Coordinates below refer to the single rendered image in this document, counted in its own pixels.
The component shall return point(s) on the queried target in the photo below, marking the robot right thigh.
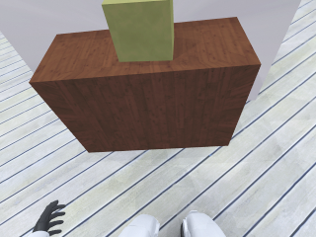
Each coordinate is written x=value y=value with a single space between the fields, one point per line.
x=201 y=225

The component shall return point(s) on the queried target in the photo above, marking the carton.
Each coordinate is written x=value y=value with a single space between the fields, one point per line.
x=141 y=30

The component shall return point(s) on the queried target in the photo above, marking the pedestal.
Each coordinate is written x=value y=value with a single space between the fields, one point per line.
x=194 y=100

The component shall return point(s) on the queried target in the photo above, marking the robot left thigh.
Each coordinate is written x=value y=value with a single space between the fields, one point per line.
x=144 y=225

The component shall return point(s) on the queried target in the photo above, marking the robot thigh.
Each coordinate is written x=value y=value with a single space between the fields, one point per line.
x=201 y=225
x=144 y=225

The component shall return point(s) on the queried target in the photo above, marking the robot left hand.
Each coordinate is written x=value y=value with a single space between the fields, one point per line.
x=43 y=224

